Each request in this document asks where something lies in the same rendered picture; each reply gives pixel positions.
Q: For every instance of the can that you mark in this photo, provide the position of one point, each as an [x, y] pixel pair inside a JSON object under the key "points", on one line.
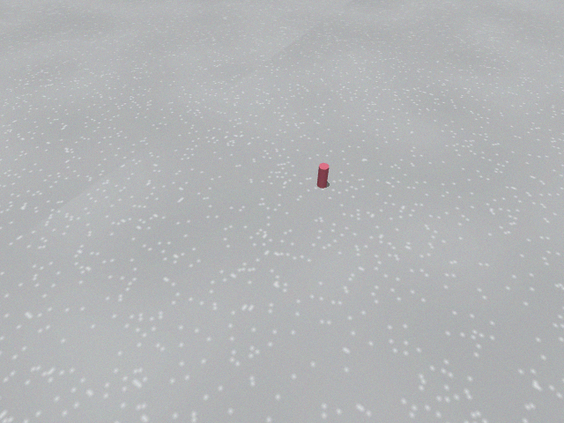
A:
{"points": [[322, 175]]}

